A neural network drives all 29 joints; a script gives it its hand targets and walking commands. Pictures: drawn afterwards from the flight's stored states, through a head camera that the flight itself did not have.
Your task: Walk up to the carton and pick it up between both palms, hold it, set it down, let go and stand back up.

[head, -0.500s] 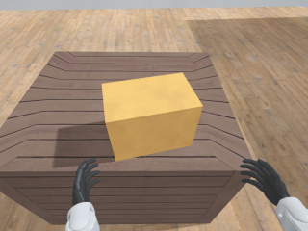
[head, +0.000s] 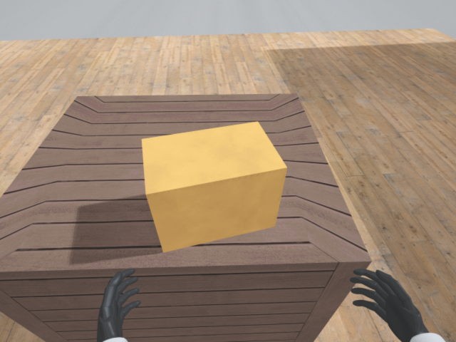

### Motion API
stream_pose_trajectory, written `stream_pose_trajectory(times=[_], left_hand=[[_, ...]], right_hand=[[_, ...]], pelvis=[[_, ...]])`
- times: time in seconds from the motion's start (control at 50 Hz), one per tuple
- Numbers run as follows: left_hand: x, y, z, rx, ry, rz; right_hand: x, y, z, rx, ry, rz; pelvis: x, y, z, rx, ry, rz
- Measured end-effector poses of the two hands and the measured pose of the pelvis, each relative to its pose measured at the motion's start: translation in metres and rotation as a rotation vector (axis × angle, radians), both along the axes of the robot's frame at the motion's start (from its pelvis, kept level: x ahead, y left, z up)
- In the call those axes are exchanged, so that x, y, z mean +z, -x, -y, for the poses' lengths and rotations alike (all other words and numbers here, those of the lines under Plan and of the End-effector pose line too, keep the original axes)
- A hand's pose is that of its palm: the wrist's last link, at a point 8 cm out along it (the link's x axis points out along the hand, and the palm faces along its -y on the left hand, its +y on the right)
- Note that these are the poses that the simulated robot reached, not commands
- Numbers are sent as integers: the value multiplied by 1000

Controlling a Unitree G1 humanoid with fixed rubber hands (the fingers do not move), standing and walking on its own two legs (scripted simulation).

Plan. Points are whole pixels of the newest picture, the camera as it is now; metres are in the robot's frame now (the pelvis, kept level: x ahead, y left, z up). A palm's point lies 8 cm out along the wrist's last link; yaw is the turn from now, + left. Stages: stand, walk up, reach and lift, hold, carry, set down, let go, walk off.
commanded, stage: set down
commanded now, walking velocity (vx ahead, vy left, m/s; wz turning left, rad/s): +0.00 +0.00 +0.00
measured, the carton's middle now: (211, 185) +0.47 +0.07 +0.01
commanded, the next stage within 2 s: let go in 1.44 s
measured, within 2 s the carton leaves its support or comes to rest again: neither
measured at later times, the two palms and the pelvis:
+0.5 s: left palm (106, 341) +0.15 +0.22 -0.02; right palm (383, 326) +0.17 -0.23 -0.02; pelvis +0.00 +0.01 +0.00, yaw +0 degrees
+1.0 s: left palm out of the picture +0.15 +0.24 -0.05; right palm (364, 341) +0.16 -0.20 -0.05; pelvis +0.00 +0.03 +0.00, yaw +0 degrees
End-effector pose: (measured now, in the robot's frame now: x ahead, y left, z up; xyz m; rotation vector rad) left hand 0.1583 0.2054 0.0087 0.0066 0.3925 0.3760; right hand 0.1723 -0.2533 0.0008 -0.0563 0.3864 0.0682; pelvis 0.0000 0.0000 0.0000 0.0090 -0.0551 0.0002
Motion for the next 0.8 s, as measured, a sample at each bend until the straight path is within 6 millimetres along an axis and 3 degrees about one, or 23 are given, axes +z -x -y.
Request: stream_pose_trajectory(times=[0.24, 0.46, 0.8], left_hand=[[-14, -1, -5, -34, -16, -53], [-28, 9, -16, -60, -6, -124], [-48, 8, -24, -135, 5, -216]], right_hand=[[-4, -2, -12, -3, 11, -21], [-19, 1, -23, -26, 24, -90], [-39, 10, -37, -71, 64, -174]], pelvis=[[0, 1, 1, 3, -6, 30], [1, 2, -6, 5, -3, 26], [3, 2, -20, 0, 5, 10]])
